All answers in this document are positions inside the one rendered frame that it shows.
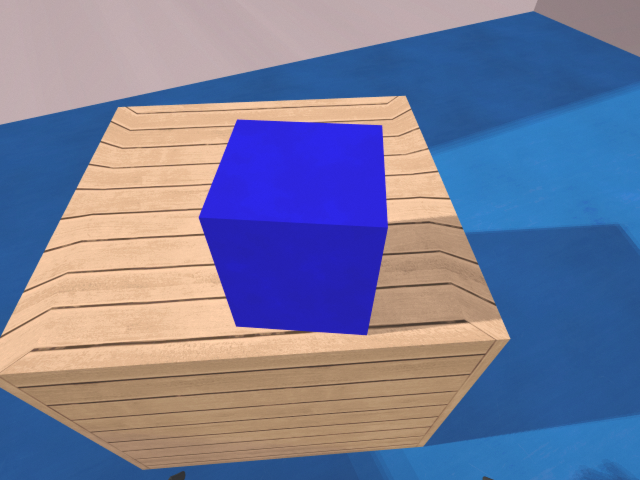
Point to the pedestal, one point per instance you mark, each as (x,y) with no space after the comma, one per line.
(124,333)

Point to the carton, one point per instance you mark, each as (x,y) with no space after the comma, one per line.
(296,223)

